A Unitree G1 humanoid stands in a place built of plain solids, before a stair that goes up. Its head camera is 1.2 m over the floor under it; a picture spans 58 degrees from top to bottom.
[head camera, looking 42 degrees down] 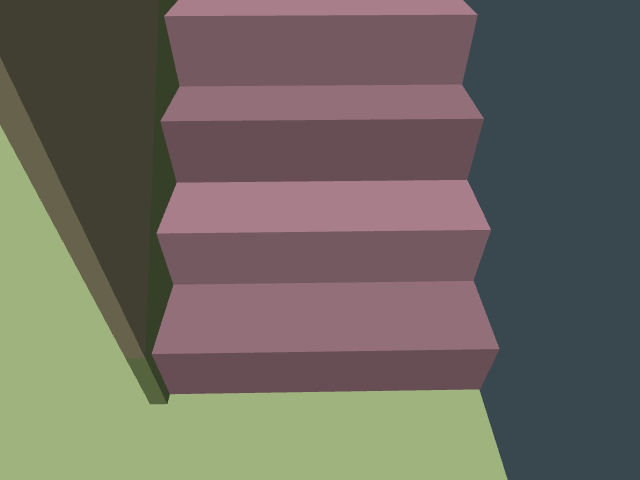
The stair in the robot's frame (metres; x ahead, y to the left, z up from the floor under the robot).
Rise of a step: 0.21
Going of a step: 0.24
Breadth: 0.93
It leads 1 degrees to the left of straight ahead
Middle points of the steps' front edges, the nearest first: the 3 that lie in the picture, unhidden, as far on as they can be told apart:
0.66 -0.02 0.21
0.90 -0.01 0.42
1.15 -0.01 0.63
